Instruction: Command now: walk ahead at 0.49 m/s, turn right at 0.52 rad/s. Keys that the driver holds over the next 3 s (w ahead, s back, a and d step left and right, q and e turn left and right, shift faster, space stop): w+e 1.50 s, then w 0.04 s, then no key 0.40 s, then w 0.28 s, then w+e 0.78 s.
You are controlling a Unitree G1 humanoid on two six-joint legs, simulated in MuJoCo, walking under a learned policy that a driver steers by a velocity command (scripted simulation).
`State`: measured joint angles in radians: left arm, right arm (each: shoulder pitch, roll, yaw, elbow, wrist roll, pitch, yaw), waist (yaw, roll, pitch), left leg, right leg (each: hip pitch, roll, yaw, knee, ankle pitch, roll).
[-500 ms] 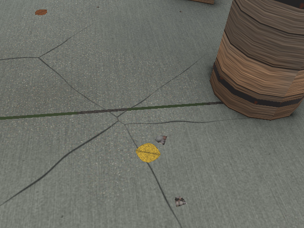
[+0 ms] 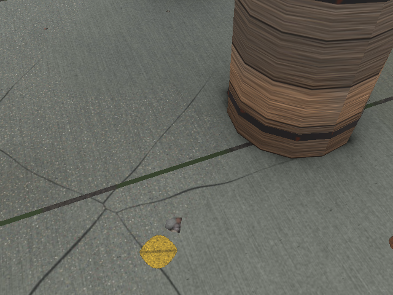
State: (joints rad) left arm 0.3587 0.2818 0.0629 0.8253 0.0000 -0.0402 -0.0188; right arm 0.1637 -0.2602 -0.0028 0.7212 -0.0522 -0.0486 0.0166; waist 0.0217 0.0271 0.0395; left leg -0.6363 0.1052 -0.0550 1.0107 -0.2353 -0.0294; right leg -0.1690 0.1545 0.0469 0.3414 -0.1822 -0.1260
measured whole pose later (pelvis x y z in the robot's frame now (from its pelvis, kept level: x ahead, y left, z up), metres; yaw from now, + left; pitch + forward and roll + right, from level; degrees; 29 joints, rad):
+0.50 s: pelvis +0.28 +0.04 +0.00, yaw -18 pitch +1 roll +1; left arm 0.22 0.32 0.07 0.72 0.04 0.01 -0.06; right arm 0.33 -0.27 -0.03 0.78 -0.02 -0.09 0.00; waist -0.02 -0.06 0.02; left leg -0.15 -0.01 0.13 0.33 -0.20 0.03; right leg -0.61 -0.02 0.03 1.10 -0.24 -0.03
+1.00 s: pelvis +0.49 -0.11 +0.00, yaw -36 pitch +1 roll +0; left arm 0.29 0.29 0.06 0.82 0.00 -0.02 -0.02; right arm 0.15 -0.27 -0.02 0.71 -0.04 -0.05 0.00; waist 0.01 0.03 0.08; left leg -0.59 0.09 -0.02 1.07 -0.32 -0.03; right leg -0.22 0.14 0.04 0.36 -0.16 -0.12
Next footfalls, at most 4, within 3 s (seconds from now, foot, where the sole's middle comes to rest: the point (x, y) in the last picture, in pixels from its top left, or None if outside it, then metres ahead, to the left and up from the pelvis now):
0.24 left None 0.33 0.13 -0.78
0.76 right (266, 284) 0.51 -0.17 -0.78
1.16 left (254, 218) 0.76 -0.15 -0.78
1.52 right None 0.43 -0.35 -0.78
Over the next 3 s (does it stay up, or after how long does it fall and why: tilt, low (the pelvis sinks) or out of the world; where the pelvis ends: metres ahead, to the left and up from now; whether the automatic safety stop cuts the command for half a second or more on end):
stays up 0.64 -0.82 0.00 its command is cut before an obstacle after 0.9 s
